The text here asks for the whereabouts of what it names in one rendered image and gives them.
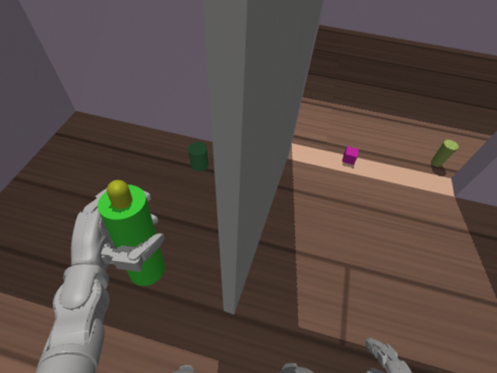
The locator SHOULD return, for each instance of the right robot hand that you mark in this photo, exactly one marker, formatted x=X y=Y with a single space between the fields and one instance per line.
x=387 y=357

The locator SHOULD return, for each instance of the left robot hand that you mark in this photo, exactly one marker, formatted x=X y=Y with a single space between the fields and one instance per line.
x=91 y=242

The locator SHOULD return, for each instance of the left robot arm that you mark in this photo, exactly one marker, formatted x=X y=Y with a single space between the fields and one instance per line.
x=76 y=338

